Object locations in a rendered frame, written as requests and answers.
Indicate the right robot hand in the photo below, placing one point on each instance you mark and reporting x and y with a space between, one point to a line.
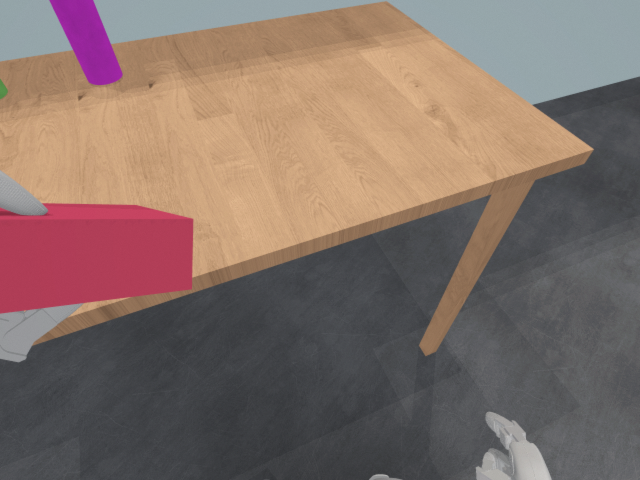
525 461

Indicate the sponge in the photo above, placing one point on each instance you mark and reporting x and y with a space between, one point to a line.
80 253

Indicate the left robot hand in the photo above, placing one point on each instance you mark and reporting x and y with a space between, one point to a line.
19 330

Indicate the table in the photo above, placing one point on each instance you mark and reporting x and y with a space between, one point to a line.
281 138

